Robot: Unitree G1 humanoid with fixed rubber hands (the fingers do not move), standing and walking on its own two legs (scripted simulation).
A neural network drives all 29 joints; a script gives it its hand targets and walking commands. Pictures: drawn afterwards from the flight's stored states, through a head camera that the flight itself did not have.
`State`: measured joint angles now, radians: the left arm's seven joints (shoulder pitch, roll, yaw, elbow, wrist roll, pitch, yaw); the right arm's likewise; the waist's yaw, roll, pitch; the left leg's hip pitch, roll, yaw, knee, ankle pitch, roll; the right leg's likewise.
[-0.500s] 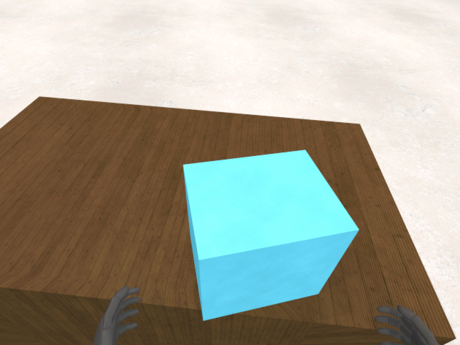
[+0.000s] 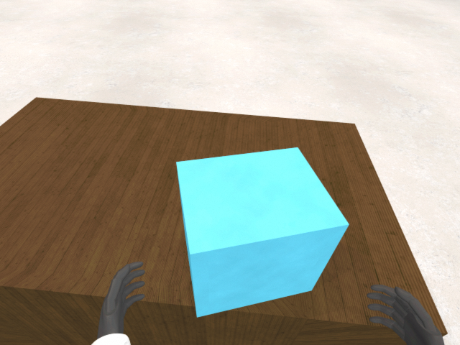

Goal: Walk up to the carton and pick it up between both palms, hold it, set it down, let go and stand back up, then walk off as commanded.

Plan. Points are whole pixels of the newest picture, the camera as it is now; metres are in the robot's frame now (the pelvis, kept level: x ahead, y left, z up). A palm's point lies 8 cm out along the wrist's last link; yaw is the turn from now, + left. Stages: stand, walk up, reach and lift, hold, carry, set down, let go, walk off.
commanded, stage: reach and lift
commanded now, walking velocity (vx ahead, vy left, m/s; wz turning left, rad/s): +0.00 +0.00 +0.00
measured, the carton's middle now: (248, 230) +0.36 -0.01 +0.02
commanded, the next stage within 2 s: none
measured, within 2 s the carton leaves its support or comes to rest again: neither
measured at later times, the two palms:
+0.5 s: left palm (116, 286) +0.21 +0.19 +0.06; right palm (414, 293) +0.24 -0.28 +0.04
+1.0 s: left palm (110, 248) +0.25 +0.20 +0.10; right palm (407, 243) +0.30 -0.27 +0.09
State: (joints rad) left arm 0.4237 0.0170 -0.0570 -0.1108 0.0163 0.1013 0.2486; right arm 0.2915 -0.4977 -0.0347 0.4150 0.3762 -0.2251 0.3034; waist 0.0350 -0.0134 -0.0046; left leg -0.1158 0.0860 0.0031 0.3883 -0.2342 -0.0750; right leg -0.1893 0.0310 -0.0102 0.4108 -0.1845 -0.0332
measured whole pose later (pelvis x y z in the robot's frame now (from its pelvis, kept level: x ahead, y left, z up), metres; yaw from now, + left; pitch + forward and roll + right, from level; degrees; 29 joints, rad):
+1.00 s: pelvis +0.00 +0.00 +0.01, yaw -2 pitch -1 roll +0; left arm 0.06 0.02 0.08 -0.30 -0.05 0.50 0.24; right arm -0.15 -0.57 -0.04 0.33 0.46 0.10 0.23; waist 0.07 0.02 0.01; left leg -0.11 0.09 0.01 0.31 -0.19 -0.08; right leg -0.18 0.06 0.03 0.30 -0.11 -0.04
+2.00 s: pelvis +0.00 +0.00 +0.00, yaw +0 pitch +4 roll -1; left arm -0.52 0.12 0.20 -0.06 -0.12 0.80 0.21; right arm -0.84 -0.68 0.07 0.74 0.51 0.32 0.20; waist 0.12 0.05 -0.04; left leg -0.23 0.08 -0.04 0.34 -0.18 -0.08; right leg -0.27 0.05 0.00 0.30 -0.10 -0.03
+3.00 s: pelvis +0.01 +0.00 +0.00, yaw +1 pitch +11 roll -1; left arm -0.36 -0.03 0.07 0.41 0.00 0.11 0.21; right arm -0.69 -0.46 0.08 1.08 0.36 -0.21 0.19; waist 0.16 0.03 -0.09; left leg -0.37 0.09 -0.04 0.39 -0.20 -0.08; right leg -0.40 0.06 0.00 0.34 -0.12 -0.04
